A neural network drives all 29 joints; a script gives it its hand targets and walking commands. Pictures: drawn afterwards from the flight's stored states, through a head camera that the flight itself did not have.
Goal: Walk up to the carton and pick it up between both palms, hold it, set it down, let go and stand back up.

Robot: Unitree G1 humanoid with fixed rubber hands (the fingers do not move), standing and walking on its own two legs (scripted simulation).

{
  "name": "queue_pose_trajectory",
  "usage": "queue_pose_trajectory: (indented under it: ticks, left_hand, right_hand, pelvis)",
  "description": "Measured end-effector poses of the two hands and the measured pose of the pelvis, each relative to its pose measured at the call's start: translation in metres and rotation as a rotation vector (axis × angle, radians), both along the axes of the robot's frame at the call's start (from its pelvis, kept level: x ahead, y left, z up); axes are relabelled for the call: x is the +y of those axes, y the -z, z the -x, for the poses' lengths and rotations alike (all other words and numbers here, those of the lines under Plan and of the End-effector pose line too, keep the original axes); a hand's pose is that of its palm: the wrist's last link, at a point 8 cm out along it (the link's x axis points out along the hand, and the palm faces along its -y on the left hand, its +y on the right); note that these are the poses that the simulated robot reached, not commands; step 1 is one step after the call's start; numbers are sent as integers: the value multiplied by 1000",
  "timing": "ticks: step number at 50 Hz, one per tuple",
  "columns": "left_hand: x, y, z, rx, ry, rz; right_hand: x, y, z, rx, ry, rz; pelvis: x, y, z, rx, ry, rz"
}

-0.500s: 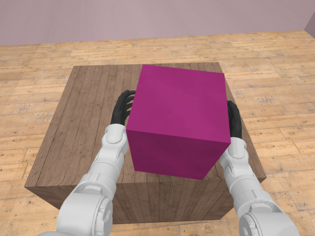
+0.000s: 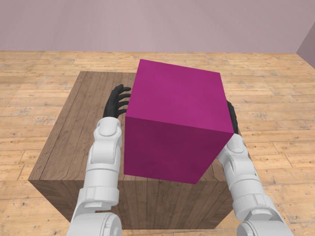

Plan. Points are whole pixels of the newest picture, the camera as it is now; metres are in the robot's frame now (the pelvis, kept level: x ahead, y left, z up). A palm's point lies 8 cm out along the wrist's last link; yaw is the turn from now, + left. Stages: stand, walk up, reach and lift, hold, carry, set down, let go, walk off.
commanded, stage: reach and lift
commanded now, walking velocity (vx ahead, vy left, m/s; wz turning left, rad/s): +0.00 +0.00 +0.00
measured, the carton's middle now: (169, 125) +0.38 -0.04 +0.09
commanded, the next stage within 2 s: hold in 1.40 s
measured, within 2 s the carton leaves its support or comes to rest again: neither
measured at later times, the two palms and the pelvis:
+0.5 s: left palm (102, 112) +0.35 +0.13 +0.17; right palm (229, 123) +0.33 -0.17 +0.14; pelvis -0.01 +0.00 +0.00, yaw +0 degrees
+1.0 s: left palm (99, 111) +0.35 +0.13 +0.17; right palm (225, 121) +0.34 -0.16 +0.14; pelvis -0.01 -0.01 +0.00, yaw +1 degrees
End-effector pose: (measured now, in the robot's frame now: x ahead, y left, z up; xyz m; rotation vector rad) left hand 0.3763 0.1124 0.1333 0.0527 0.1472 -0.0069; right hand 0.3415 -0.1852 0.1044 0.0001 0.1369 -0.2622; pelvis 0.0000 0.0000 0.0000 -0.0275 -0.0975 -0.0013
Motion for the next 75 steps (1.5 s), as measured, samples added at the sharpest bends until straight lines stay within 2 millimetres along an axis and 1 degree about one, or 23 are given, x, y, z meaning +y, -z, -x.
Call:
queue_pose_trajectory:
  ticks: [3,5,10,20,31,35,41,45,49,57,61,75]
  left_hand:
    - [2,1,7,15,-3,-2]
    - [3,-1,12,9,-7,0]
    - [3,-15,22,-29,-18,11]
    - [9,-42,26,-28,-54,-11]
    - [20,-37,34,-7,-83,0]
    - [21,-39,33,-7,-85,-6]
    - [20,-40,26,5,-71,-19]
    - [19,-44,25,-13,-70,-18]
    - [21,-41,24,-2,-76,-14]
    - [29,-45,33,-29,-96,2]
    - [32,-45,33,-9,-101,3]
    - [34,-64,45,-37,-114,-9]
  right_hand:
    - [2,4,7,15,-1,-4]
    - [3,3,11,5,-3,-15]
    - [3,-11,17,-37,-12,-25]
    - [8,-38,10,-38,-57,2]
    - [18,-36,9,-30,-85,-2]
    - [20,-35,7,-30,-86,-10]
    - [19,-31,3,-17,-79,-20]
    - [19,-35,2,-34,-79,-23]
    - [20,-36,-1,-24,-85,-17]
    - [27,-45,1,-51,-103,-18]
    - [30,-44,1,-30,-107,-19]
    - [33,-60,7,-58,-119,-32]
  pelvis:
    - [2,1,3,-16,2,-1]
    - [3,1,4,-22,3,0]
    - [4,2,7,-34,7,1]
    - [1,3,12,-80,6,-4]
    - [-4,3,15,-91,-12,-5]
    - [-5,2,15,-85,-23,-5]
    - [-4,2,16,-79,-26,-6]
    - [-4,3,15,-79,-27,-3]
    - [-5,3,14,-86,-24,-2]
    - [-6,3,11,-85,-32,4]
    - [-6,3,12,-95,-35,3]
    - [-5,4,19,-106,-32,0]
